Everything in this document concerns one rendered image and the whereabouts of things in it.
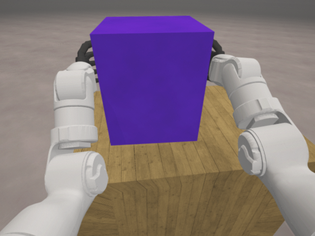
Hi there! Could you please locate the carton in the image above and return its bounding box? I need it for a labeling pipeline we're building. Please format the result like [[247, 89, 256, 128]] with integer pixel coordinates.
[[90, 16, 215, 146]]

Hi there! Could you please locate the robot left forearm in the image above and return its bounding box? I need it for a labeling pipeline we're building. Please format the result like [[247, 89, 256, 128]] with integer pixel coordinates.
[[45, 61, 98, 188]]

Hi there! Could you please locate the right robot upper arm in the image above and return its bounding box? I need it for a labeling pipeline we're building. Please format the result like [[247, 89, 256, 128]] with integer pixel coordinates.
[[238, 123, 315, 236]]

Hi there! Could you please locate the pedestal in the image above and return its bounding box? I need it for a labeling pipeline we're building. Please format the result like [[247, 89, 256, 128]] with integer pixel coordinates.
[[73, 86, 315, 236]]

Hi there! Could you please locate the right robot hand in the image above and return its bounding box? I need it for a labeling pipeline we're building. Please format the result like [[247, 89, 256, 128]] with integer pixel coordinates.
[[207, 39, 225, 81]]

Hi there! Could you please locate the left robot hand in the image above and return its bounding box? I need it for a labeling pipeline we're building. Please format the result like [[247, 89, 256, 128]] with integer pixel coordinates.
[[76, 40, 99, 83]]

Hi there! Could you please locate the left robot upper arm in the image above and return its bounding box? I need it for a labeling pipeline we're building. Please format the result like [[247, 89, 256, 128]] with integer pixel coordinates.
[[0, 151, 108, 236]]

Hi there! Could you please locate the robot right forearm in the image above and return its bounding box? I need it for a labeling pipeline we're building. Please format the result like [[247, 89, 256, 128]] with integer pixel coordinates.
[[209, 54, 309, 158]]

